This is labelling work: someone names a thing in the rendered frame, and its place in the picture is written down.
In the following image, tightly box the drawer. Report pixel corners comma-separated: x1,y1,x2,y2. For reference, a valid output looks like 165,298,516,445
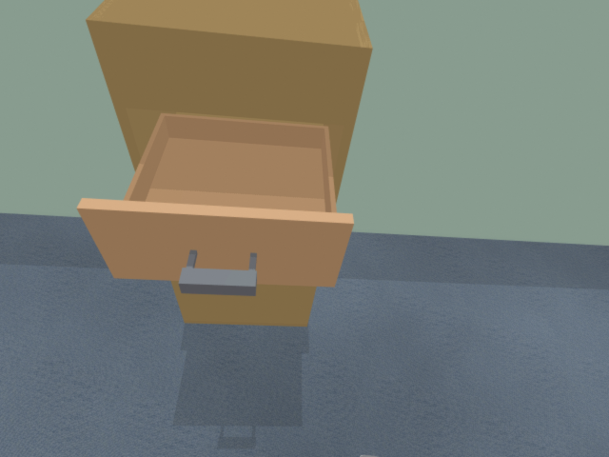
77,113,354,288

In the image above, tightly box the handle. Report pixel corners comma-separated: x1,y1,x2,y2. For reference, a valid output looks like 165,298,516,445
179,250,257,296

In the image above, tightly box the cabinet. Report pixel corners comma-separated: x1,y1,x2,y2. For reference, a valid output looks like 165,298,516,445
86,0,373,327

